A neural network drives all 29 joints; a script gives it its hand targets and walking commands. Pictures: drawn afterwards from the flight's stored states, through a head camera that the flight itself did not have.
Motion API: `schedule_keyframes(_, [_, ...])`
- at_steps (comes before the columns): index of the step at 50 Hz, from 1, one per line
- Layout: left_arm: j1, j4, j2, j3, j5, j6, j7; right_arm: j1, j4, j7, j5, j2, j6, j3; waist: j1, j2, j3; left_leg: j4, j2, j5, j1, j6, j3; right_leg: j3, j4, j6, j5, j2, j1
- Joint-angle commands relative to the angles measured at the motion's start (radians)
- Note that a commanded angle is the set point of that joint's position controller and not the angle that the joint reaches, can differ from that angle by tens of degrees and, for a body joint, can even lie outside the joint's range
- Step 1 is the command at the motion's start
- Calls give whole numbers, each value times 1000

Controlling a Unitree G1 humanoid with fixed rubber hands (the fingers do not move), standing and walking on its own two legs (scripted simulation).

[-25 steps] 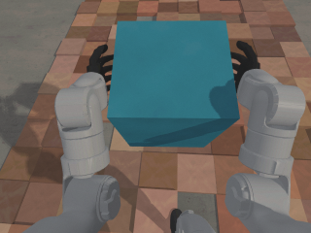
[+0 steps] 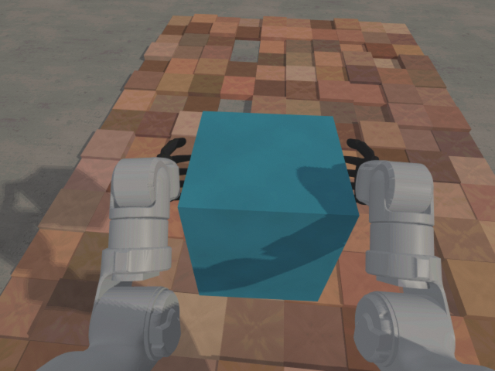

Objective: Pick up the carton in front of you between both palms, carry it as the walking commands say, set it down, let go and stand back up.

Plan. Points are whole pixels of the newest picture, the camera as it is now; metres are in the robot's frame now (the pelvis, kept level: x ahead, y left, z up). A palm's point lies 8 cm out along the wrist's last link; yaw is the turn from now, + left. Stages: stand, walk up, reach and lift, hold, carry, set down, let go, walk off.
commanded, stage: carry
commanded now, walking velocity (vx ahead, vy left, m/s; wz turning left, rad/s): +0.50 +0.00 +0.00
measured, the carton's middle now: (262, 210) +0.37 -0.01 +0.05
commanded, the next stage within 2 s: none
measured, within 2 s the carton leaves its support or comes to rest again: neither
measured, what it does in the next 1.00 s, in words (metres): goes down: right foot 0.04 m lower, then left foot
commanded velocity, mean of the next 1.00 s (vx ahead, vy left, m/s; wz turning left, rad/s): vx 0.50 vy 0.00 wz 0.00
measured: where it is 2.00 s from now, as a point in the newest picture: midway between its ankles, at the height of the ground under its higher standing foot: (244, 175)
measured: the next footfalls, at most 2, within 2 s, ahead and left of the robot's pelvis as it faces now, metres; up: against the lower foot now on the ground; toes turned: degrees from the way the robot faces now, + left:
right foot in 0.34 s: +0.37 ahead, -0.09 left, -0.04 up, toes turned -5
left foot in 0.80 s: +0.66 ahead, +0.09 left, -0.02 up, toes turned +6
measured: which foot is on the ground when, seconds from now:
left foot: down 0.00-0.36, up 0.38-0.78, down 0.80-1.00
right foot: up 0.00-0.32, down 0.34-0.80, up 0.82-1.00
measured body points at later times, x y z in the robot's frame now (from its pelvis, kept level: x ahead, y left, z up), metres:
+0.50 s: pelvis +0.30 -0.04 -0.03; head +0.33 -0.04 +0.41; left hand +0.67 +0.12 +0.06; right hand +0.68 -0.18 +0.07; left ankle +0.21 +0.08 -0.66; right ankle +0.33 -0.09 -0.77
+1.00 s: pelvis +0.58 +0.02 -0.02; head +0.63 +0.03 +0.43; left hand +0.96 +0.15 +0.07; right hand +0.94 -0.15 +0.07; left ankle +0.62 +0.09 -0.75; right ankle +0.54 -0.10 -0.67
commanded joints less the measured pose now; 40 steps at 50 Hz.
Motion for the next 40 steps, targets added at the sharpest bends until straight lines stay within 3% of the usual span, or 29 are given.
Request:
schedule_keyframes(1, [-766, -142, -1138, -576, -380, -45, -215, -805, -143, 240, 530, 1220, -28, 643, -23, 55, -519, -180, 314, 143, 535, 46, -425, 10, -77, 15, 52, -39, -209])
schedule_keyframes(4, [-659, -157, -1119, -587, -336, -75, -187, -788, -200, 246, 572, 1244, -57, 689, -34, 69, -542, -165, 319, 234, 582, 40, -386, -6, -213, 31, 73, -38, -227])
schedule_keyframes(6, [-596, -165, -1104, -599, -311, -95, -175, -754, -224, 249, 578, 1237, -74, 712, -44, 73, -542, -149, 322, 367, 629, 27, -364, -15, -302, 27, 167, -39, -256])
schedule_keyframes(9, [-569, -204, -1070, -640, -295, -118, -166, -712, -249, 254, 575, 1212, -97, 748, -58, 88, -526, -112, 263, 516, 657, -2, -256, -51, -427, 12, 363, -16, -234])
schedule_keyframes(11, [-571, -233, -1043, -669, -300, -121, -164, -675, -259, 254, 567, 1179, -106, 760, -73, 105, -502, -71, 215, 529, 672, -12, -201, -79, -526, 5, 464, 9, -220])
schedule_keyframes(13, [-544, -227, -1017, -682, -299, -116, -168, -605, -231, 251, 546, 1142, -106, 756, -87, 120, -484, -13, 202, 481, 689, -9, -188, -80, -612, -11, 543, 17, -205])
schedule_keyframes(15, [-514, -196, -987, -675, -297, -107, -179, -549, -179, 250, 528, 1112, -102, 748, -77, 98, -456, 64, 188, 434, 626, -23, -163, -84, -725, -32, 616, 13, -98])
schedule_keyframes(17, [-477, -135, -963, -656, -292, -100, -194, -522, -112, 251, 517, 1092, -99, 733, -17, 30, -473, 252, 139, 372, 422, -75, -83, -152, -826, -45, 740, 15, 237])
schedule_keyframes(18, [-454, -105, -948, -638, -290, -97, -203, -523, -80, 251, 509, 1076, -100, 723, 36, -4, -489, 399, 113, 120, 198, -105, -70, -67, -749, -49, 856, -96, 481])
schedule_keyframes(19, [-466, -68, -941, -625, -284, -101, -208, -543, -56, 253, 500, 1099, -95, 719, 50, -197, -583, 586, 71, -512, -158, -136, -116, 211, -491, -161, 1339, -360, 866])
schedule_keyframes(20, [-431, -26, -932, -597, -289, -102, -210, -544, -27, 252, 504, 1104, -88, 696, 104, -244, -655, 836, 25, -649, -379, -162, -146, 399, -498, -288, 1165, -442, 1005])
schedule_keyframes(21, [-438, -34, -961, -604, -307, -110, -214, -548, -34, 249, 500, 1119, -90, 687, 121, -205, -666, 915, 50, -613, -462, -150, -165, 480, -574, -325, 790, -449, 944])
schedule_keyframes(22, [-495, -70, -1021, -626, -341, -116, -222, -572, -49, 245, 492, 1131, -94, 679, 109, -99, -628, 881, 88, -529, -461, -139, -181, 457, -645, -282, 552, -392, 828])
schedule_keyframes(23, [-586, -134, -1075, -653, -384, -123, -230, -588, -75, 238, 488, 1143, -101, 667, 95, -43, -565, 828, 101, -470, -443, -149, -171, 412, -690, -253, 541, -367, 712])
schedule_keyframes(25, [-699, -228, -1150, -712, -457, -136, -239, -601, -136, 217, 477, 1158, -112, 665, 75, -19, -513, 738, 133, -396, -356, -162, -163, 317, -737, -215, 487, -321, 533])
schedule_keyframes(28, [-696, -284, -1179, -745, -508, -149, -244, -540, -180, 182, 442, 1146, -125, 676, 73, -95, -516, 687, 135, -317, -362, -171, -117, 212, -722, -200, 568, -272, 501])
schedule_keyframes(32, [-624, -297, -1150, -764, -515, -159, -252, -473, -213, 157, 405, 1101, -138, 704, 100, -109, -479, 482, 127, -220, -403, -166, -81, 146, -700, -191, 691, -234, 538])
schedule_keyframes(36, [-591, -308, -1099, -782, -509, -155, -251, -466, -251, 150, 400, 1050, -135, 729, 115, -130, -444, 188, 70, -84, -276, -138, -10, 56, -662, -145, 859, -198, 538])
schedule_keyframes(38, [-544, -277, -1073, -772, -492, -148, -248, -438, -235, 154, 396, 1021, -121, 727, 88, -159, -462, 69, 22, -42, -96, -110, 32, 3, -573, -100, 1017, -191, 506])
schedule_keyframes(39, [-524, -256, -1061, -765, -485, -143, -247, -418, -212, 159, 393, 1010, -116, 722, 38, -155, -509, -19, -1, 9, 90, -99, 64, -55, -451, -62, 1057, -174, 457])
schedule_keyframes(40, [-512, -236, -1052, -761, -473, -140, -247, -401, -193, 167, 393, 998, -113, 714, -4, -111, -566, -58, 39, 51, 329, -88, 27, -85, -303, -33, 899, -149, 325])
